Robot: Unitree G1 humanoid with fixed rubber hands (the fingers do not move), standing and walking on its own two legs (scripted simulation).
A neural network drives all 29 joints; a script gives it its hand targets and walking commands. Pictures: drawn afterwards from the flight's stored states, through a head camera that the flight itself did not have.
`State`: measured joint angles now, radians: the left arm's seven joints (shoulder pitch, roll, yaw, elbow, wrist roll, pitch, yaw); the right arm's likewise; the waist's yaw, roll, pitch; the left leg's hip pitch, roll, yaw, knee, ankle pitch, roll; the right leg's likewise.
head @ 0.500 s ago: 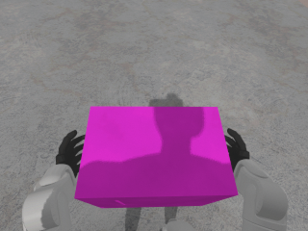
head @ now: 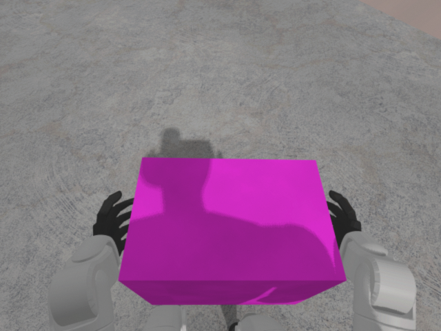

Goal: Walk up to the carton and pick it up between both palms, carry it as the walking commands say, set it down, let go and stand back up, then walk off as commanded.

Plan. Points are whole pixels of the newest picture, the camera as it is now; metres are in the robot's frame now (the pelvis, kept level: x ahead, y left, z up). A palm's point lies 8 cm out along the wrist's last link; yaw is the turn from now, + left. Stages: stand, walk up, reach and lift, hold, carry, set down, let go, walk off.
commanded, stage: carry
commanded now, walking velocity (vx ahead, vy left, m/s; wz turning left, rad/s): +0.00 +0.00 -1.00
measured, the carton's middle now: (226, 238) +0.27 -0.01 -0.01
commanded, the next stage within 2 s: none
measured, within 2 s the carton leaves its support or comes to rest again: neither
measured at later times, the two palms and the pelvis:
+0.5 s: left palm (241, 173) +0.35 -0.04 +0.09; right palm out of the picture +0.15 -0.37 +0.09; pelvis +0.03 -0.08 +0.01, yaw -31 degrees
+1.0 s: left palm (342, 200) +0.30 -0.20 +0.08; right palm out of the picture +0.01 -0.45 +0.10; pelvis -0.01 -0.15 +0.01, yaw -50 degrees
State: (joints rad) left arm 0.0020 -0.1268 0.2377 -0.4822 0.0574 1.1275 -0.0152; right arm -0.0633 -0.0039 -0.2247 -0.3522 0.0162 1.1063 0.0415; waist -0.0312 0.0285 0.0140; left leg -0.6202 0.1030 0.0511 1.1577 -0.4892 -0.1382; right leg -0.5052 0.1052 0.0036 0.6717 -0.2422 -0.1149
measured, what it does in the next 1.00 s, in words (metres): steps to the right, turning right: left foot, then right foot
